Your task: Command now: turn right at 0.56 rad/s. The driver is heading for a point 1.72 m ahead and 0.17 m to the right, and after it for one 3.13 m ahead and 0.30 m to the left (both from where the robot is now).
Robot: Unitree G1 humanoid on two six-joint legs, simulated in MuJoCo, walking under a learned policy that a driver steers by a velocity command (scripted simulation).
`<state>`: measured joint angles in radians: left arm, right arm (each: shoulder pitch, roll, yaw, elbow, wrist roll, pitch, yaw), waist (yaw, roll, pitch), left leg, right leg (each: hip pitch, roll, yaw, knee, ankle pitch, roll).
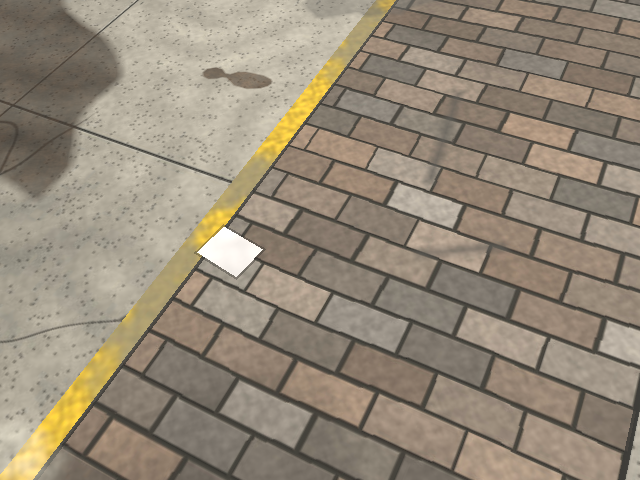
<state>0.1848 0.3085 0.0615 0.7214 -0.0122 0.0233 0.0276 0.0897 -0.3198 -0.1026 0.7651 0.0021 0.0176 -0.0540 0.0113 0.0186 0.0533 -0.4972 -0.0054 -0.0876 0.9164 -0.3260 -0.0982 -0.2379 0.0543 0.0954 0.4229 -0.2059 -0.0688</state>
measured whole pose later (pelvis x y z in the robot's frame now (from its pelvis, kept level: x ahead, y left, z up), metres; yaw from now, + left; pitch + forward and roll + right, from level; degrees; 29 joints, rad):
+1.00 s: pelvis +0.09 +0.00 +0.00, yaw -19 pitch +1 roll -1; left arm 0.37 0.30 0.06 0.77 -0.02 -0.04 0.00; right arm 0.12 -0.31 -0.05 0.81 0.02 -0.07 0.04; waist 0.07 0.01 0.00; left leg -0.45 0.05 0.01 0.59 -0.17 -0.01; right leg -0.02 0.02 0.04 0.27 -0.28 -0.01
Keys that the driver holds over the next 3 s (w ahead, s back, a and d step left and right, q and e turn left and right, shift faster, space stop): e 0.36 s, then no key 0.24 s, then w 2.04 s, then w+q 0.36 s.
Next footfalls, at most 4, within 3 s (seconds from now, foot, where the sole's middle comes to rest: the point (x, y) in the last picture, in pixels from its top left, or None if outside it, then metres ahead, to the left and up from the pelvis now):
0.22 left None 0.08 0.15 -0.78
0.60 right None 0.00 -0.11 -0.78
1.06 left None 0.26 0.07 -0.78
1.60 right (478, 440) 0.53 -0.24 -0.78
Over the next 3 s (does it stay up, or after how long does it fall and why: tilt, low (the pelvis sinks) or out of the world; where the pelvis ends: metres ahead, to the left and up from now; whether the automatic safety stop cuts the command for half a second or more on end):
stays up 1.13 -0.33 0.00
